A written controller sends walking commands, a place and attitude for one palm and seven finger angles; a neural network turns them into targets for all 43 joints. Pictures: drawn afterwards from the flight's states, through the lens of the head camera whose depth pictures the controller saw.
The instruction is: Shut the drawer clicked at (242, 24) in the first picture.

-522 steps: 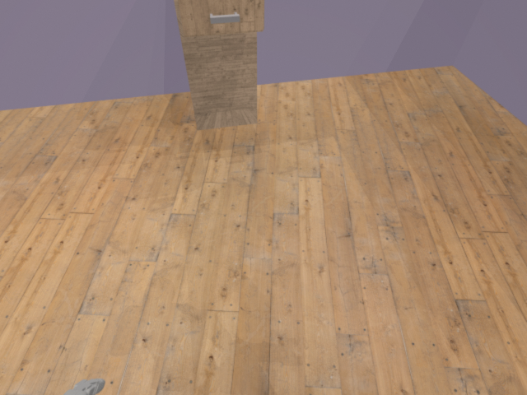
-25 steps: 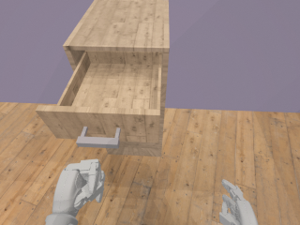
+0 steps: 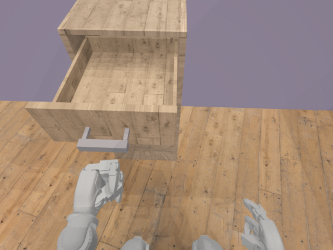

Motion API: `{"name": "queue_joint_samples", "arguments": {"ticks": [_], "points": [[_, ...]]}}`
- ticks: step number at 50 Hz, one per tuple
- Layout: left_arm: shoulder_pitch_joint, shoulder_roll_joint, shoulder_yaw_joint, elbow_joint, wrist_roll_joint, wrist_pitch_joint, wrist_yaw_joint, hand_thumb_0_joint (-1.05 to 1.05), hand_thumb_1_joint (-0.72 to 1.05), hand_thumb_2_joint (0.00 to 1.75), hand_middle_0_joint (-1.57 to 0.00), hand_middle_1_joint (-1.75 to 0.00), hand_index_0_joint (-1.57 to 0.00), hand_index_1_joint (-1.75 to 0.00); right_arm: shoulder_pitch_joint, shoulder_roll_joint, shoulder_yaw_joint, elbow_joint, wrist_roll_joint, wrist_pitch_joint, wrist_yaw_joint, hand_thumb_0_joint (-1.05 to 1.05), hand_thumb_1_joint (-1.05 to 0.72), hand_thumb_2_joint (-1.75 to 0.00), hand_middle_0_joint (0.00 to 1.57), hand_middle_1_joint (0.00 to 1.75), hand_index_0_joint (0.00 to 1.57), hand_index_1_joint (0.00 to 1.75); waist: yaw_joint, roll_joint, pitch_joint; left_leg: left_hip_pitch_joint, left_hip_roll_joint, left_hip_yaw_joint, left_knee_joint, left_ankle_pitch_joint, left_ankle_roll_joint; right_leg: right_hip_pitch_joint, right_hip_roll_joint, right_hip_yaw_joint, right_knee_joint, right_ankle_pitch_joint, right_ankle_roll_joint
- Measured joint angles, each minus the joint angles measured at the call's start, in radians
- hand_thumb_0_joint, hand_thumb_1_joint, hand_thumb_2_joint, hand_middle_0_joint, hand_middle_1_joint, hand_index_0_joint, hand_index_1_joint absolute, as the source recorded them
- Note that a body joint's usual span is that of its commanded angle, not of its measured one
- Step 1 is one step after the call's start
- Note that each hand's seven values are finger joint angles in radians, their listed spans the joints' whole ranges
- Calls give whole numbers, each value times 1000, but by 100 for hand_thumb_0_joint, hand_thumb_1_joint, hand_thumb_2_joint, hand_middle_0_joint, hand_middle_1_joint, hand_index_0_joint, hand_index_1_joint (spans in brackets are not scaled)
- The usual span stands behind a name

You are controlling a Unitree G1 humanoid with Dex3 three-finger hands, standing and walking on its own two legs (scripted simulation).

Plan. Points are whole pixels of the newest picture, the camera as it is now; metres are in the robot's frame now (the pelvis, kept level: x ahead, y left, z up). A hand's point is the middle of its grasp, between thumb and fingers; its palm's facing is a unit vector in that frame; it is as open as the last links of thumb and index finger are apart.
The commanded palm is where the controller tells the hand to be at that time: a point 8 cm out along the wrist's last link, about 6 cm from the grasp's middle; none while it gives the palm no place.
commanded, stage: bring the fist close to the handle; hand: left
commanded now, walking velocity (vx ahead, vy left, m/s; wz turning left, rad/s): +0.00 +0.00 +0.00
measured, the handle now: (105, 138) +0.36 +0.16 +0.06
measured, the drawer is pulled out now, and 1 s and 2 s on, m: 0.29 0.28 0.15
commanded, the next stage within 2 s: push the drawer shut in 0.40 s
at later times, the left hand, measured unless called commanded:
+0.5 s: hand (120, 189) +0.24 +0.11 +0.06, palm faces -0.04 -1.00 -0.03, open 3.3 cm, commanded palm +0.23 +0.16 +0.06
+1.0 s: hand (126, 168) +0.29 +0.10 +0.06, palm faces -0.06 -1.00 -0.03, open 3.1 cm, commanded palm +0.29 +0.16 +0.06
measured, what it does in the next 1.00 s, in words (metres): stands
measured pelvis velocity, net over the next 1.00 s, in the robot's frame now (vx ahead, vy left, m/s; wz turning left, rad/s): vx -0.01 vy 0.00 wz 0.01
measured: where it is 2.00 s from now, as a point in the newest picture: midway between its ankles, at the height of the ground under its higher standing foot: outside the picture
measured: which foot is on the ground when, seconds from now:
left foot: down 0.00-1.00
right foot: down 0.00-1.00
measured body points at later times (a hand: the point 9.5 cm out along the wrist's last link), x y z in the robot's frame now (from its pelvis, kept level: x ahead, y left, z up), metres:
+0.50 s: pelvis +0.00 +0.00 +0.00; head +0.06 -0.01 +0.44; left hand +0.24 +0.16 +0.06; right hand +0.17 -0.24 -0.08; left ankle -0.01 +0.13 -0.66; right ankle +0.01 -0.11 -0.66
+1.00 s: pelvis -0.01 +0.00 +0.00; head +0.06 -0.01 +0.45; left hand +0.29 +0.15 +0.06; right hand +0.15 -0.24 -0.09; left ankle -0.01 +0.13 -0.66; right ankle +0.01 -0.11 -0.66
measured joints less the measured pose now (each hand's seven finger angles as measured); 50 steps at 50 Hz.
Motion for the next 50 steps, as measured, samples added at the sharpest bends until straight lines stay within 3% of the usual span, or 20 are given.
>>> {"name": "queue_joint_samples", "arguments": {"ticks": [27,40,50], "points": [[6,9,3,2,-13,-24,-2,2,90,90,-140,-160,-140,-160,-5,-6,-8,-11,7,33,-7,2,-90,-90,20,29,20,30,-1,4,-3,-17,1,-4,10,1,-3,-17,1,-3,11,0,-4],[-179,8,14,124,-12,25,7,2,89,90,-140,-160,-140,-160,-8,-5,2,16,9,45,-11,2,-90,-90,20,29,20,30,-11,5,1,-13,-2,-2,-6,12,-1,-12,0,-1,-6,11,-1],[-241,6,2,201,-5,-3,29,-1,86,94,-140,-160,-140,-160,0,-14,-4,55,7,53,-8,2,-90,-90,20,29,20,30,-8,3,13,-4,-7,-3,-26,26,2,-2,-6,-2,-25,23,2]]}}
